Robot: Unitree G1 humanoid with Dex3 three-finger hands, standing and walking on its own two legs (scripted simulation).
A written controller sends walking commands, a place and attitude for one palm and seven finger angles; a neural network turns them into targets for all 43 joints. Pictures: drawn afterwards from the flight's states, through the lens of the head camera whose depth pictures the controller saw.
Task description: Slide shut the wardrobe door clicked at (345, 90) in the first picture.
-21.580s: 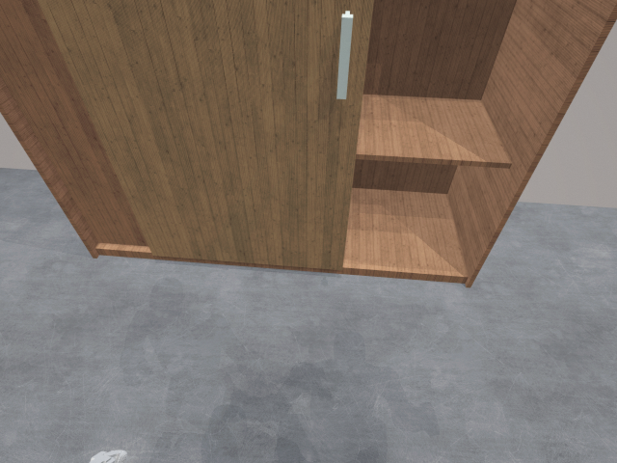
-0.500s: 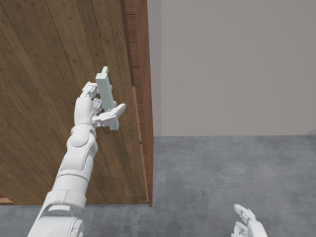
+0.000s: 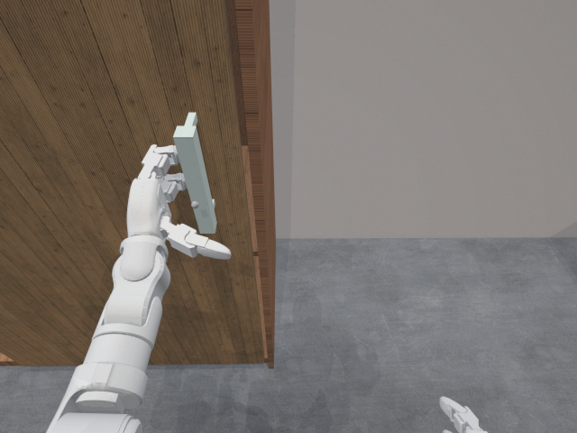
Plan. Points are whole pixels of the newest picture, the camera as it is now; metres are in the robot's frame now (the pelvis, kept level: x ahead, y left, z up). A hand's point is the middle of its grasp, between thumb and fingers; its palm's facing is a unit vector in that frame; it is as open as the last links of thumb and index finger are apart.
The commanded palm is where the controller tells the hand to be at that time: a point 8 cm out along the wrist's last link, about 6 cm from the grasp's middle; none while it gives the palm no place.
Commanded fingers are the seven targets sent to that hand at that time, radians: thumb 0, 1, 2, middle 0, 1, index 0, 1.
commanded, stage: slip the hand off the handle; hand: left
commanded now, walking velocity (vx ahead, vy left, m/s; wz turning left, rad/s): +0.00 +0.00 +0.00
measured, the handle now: (200, 176) +0.43 +0.15 +0.14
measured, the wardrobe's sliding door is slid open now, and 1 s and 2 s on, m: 0.01 0.01 0.01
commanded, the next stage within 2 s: draw the hand back to the body in 1.40 s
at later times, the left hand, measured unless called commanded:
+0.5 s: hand (178, 200) +0.39 +0.17 +0.13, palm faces +0.10 -0.99 -0.09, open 14.4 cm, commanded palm +0.36 +0.25 +0.14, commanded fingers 0.00 -0.55 0.20 -0.25 -1.15 -0.25 -1.15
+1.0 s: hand (143, 242) +0.32 +0.20 +0.13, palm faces +0.16 -0.98 -0.08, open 14.7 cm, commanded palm +0.28 +0.25 +0.14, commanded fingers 0.00 -0.55 0.20 -0.25 -1.15 -0.25 -1.15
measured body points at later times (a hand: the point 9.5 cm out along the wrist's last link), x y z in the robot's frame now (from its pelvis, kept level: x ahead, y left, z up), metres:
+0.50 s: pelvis +0.01 +0.01 +0.00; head +0.01 +0.01 +0.45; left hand +0.38 +0.23 +0.14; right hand +0.15 -0.23 -0.10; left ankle +0.01 +0.11 -0.73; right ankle +0.02 -0.10 -0.73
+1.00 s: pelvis +0.00 +0.00 +0.00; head -0.01 -0.01 +0.45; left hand +0.30 +0.25 +0.13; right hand +0.17 -0.24 -0.08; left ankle +0.01 +0.11 -0.73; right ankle +0.02 -0.10 -0.73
